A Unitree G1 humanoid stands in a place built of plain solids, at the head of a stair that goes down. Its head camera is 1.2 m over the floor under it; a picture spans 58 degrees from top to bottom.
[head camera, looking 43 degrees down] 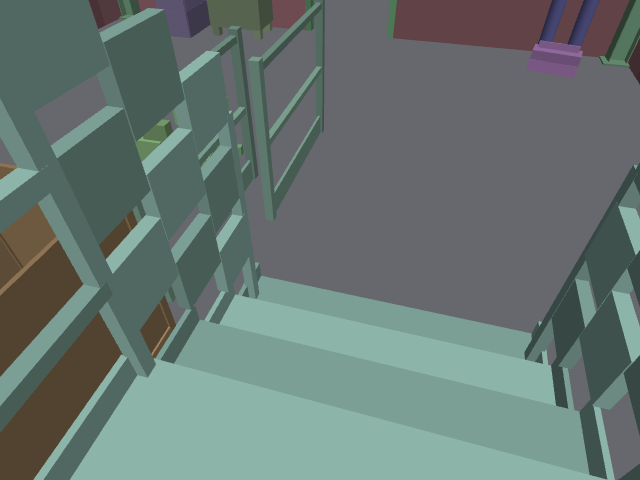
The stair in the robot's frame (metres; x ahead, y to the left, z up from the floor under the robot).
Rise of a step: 0.17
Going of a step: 0.28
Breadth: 1.40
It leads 16 degrees to the right of straight ahead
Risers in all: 4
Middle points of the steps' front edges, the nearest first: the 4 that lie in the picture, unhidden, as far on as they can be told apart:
0.57 -0.11 0.00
0.83 -0.19 -0.17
1.11 -0.27 -0.34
1.37 -0.34 -0.51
